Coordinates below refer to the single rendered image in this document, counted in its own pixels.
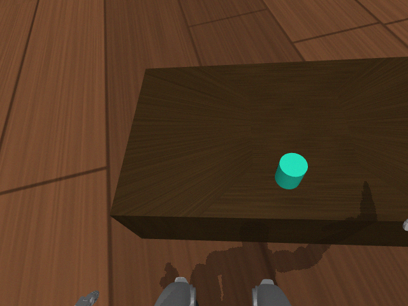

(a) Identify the can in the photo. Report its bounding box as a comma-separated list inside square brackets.
[275, 153, 308, 189]

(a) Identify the left robot hand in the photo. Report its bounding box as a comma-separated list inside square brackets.
[75, 290, 99, 306]

